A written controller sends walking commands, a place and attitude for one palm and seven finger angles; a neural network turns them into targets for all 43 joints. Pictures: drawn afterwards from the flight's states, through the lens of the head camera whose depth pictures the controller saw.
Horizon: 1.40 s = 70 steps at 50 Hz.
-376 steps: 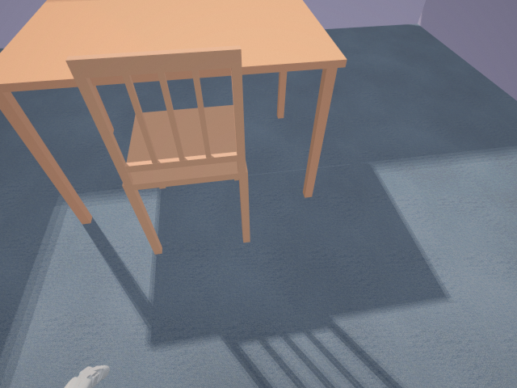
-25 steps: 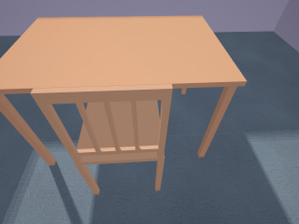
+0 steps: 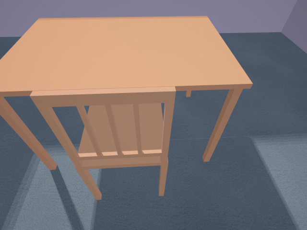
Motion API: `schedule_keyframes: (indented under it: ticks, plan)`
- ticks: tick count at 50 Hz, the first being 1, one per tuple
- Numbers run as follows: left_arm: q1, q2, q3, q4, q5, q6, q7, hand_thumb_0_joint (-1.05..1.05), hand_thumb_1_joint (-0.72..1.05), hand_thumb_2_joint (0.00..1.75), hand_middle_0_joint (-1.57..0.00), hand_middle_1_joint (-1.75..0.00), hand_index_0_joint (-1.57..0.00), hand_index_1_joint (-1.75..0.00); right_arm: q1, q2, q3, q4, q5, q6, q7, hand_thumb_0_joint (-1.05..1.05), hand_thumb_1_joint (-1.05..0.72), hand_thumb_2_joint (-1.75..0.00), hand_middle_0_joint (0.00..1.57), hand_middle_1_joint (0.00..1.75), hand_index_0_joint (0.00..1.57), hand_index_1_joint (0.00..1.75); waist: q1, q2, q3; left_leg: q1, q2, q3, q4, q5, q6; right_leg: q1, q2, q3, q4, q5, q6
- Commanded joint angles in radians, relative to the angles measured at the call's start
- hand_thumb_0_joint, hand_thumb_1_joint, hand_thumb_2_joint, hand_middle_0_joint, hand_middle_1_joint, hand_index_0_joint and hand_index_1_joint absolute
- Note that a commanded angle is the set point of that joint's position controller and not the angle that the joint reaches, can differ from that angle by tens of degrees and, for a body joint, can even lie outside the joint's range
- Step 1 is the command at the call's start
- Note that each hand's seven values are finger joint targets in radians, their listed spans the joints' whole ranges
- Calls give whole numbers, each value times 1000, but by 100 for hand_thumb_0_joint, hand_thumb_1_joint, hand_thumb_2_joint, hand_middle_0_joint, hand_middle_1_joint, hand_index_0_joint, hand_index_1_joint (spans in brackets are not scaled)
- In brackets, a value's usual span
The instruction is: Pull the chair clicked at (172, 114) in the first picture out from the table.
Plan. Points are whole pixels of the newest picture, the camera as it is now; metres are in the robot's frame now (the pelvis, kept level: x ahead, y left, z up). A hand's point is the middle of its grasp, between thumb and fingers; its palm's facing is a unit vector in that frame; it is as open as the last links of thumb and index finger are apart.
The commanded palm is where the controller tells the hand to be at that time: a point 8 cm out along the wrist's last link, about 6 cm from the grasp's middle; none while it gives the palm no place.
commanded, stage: look again from close up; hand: left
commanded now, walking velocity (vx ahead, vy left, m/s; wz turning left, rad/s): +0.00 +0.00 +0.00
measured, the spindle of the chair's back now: (114, 131) +0.46 +0.18 -0.08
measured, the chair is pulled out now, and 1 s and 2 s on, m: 0.00 0.00 0.00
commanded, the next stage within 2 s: shuffle to correct the standing spot in 1.82 s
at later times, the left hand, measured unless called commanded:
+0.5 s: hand out of the picture -0.04 +0.13 -0.17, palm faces +0.06 -0.98 -0.16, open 7.4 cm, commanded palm none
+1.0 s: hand out of the picture -0.05 +0.12 -0.17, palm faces +0.07 -0.98 -0.18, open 7.4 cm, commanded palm none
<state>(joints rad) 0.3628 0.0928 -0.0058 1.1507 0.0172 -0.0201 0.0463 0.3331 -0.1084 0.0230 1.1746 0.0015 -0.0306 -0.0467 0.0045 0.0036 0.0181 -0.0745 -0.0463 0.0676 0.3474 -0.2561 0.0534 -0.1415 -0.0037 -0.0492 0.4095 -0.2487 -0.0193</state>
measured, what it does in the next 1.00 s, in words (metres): stands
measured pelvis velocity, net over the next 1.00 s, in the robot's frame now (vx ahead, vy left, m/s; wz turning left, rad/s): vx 0.00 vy -0.03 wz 0.01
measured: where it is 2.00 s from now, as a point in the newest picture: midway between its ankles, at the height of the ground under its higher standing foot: outside the picture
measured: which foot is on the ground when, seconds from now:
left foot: down 0.00-1.00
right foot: down 0.00-1.00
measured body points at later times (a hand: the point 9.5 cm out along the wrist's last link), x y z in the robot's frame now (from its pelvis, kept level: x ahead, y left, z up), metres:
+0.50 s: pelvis +0.00 -0.01 +0.00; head +0.00 -0.02 +0.45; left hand -0.05 +0.19 -0.16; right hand -0.03 -0.21 -0.17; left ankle -0.04 +0.08 -0.74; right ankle -0.02 -0.10 -0.74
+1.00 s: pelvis +0.00 -0.03 +0.00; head +0.00 -0.04 +0.45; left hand -0.05 +0.17 -0.16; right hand -0.03 -0.23 -0.17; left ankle -0.04 +0.08 -0.74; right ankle -0.02 -0.10 -0.74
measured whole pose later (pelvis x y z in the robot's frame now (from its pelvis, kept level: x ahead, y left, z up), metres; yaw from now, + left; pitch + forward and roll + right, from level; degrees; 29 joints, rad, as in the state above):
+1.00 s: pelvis +0.00 -0.03 +0.00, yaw +0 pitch -1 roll +1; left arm 0.38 0.09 -0.01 1.14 0.02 -0.03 0.04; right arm 0.34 -0.11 0.02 1.18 0.00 -0.02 -0.05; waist 0.01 0.01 0.00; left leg -0.09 -0.01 0.05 0.36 -0.26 0.01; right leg -0.14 0.04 -0.07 0.41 -0.25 -0.07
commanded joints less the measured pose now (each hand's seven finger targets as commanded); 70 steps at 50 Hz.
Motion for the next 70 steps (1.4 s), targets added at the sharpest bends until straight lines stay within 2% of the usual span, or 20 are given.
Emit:
schedule_keyframes:
  ticks: [1,3,4,8,10,12,14,18,19,23,28,30,38,41,48,53,65,70]
  plan:
    - [107,82,10,-5,-3,-6,10,0,90,90,-20,-30,-20,-30,92,-78,-8,-10,-4,-4,-3,0,-90,-90,20,30,20,30,-1,-5,81,-43,153,-131,-59,235,-9,-42,-108,97,-61,183,-20]
    - [108,80,10,-3,-4,-7,11,0,90,90,-20,-30,-20,-30,95,-78,-9,-11,-5,-4,-4,0,-90,-90,20,30,20,30,-1,1,74,-34,153,-128,-56,249,-9,-41,-108,95,-60,191,-20]
    - [101,84,10,-5,-3,-6,10,0,90,90,-20,-30,-20,-30,91,-77,-8,-11,-2,-3,-3,0,-90,-90,20,30,20,30,-1,-4,94,-52,154,-125,-60,233,-8,-45,-104,93,-65,181,-19]
    - [109,81,11,-4,-3,-8,11,0,90,90,-20,-30,-20,-30,94,-77,-8,-10,-4,-3,-4,0,-90,-90,20,30,20,30,-1,-9,74,-38,152,-128,-54,238,-9,-39,-108,99,-63,194,-21]
    - [104,82,10,-6,-3,-7,10,0,90,90,-20,-30,-20,-30,89,-77,-8,-11,-4,-1,-3,0,-90,-90,20,30,20,30,0,-10,101,-57,151,-128,-58,212,-9,-49,-107,101,-68,183,-22]
    - [110,82,10,-5,-4,-9,10,0,90,90,-20,-30,-20,-30,92,-77,-7,-9,-4,-2,-3,0,-90,-90,20,30,20,30,-1,-11,82,-46,152,-128,-55,213,-9,-43,-108,103,-68,185,-23]
    - [105,86,10,-7,-3,-8,9,0,90,90,-20,-30,-20,-30,87,-73,-8,-10,-1,0,-2,0,-90,-90,20,30,20,30,1,-15,105,-62,152,-127,-60,197,-8,-51,-106,98,-75,171,-21]
    - [108,82,10,-7,-4,-9,10,0,90,90,-20,-30,-20,-30,91,-77,-8,-10,-4,1,-2,0,-90,-90,20,30,20,30,-2,-9,83,-48,150,-127,-56,187,-11,-51,-107,104,-74,167,-24]
    - [103,88,10,-10,-3,-8,9,0,90,90,-20,-30,-20,-30,87,-71,-8,-10,-1,2,-1,0,-90,-90,20,30,20,30,0,-11,102,-62,151,-124,-60,181,-9,-54,-105,101,-80,164,-23]
    - [112,83,10,-6,-4,-11,9,0,90,90,-20,-30,-20,-30,89,-74,-8,-10,-4,0,-2,0,-90,-90,20,30,20,30,-1,-5,73,-41,152,-124,-51,201,-12,-46,-108,106,-73,188,-26]
    - [112,82,10,-4,-3,-11,9,0,90,90,-20,-30,-20,-30,91,-72,-7,-9,-4,1,-3,0,-90,-90,20,30,20,30,1,4,80,-46,153,-121,-52,194,-13,-49,-107,105,-76,182,-26]
    - [109,86,10,-6,-2,-11,9,0,90,90,-20,-30,-20,-30,87,-72,-7,-11,-3,2,-2,0,-90,-90,20,30,20,30,1,-8,96,-60,152,-121,-53,181,-14,-52,-108,106,-80,179,-27]
    - [118,86,11,-6,-4,-16,9,0,90,90,-20,-30,-20,-30,91,-71,-7,-10,-4,2,-2,0,-90,-90,20,30,20,30,2,-17,72,-52,150,-119,-43,180,-16,-42,-108,114,-81,197,-30]
    - [116,89,11,-8,-4,-16,9,0,90,90,-20,-30,-20,-30,91,-68,-6,-9,-3,4,-2,0,-90,-90,20,30,20,30,2,-1,89,-63,149,-118,-45,168,-18,-50,-107,114,-86,183,-31]
    - [124,88,10,-8,-5,-18,8,0,90,90,-20,-30,-20,-30,93,-65,-6,-7,-4,7,-1,0,-90,-90,20,30,20,30,3,-16,96,-71,146,-116,-39,147,-20,-56,-105,124,-96,165,-32]
    - [127,91,11,-11,-5,-21,9,0,90,90,-20,-30,-20,-30,95,-62,-8,-8,-4,8,-1,0,-90,-90,20,30,20,30,2,-14,76,-70,142,-109,-29,143,-24,-40,-111,126,-100,184,-29]
    - [138,99,14,-13,-6,-19,12,0,90,90,-20,-30,-20,-30,103,-53,-9,-7,-3,17,-2,0,-90,-90,20,30,20,30,5,-15,107,-105,129,-93,-8,93,-30,-48,-115,146,-132,153,0]
    - [136,97,15,-14,-7,-18,11,0,90,90,-20,-30,-20,-30,110,-54,-9,-12,-5,17,-3,0,-90,-90,20,30,20,30,3,-9,98,-99,132,-93,-8,100,-31,-50,-111,143,-132,138,-4]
